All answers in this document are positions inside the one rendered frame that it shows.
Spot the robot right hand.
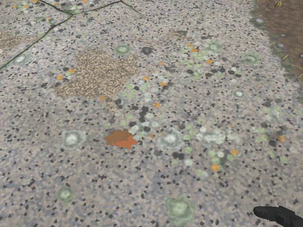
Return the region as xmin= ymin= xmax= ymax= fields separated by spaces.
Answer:
xmin=253 ymin=205 xmax=303 ymax=227

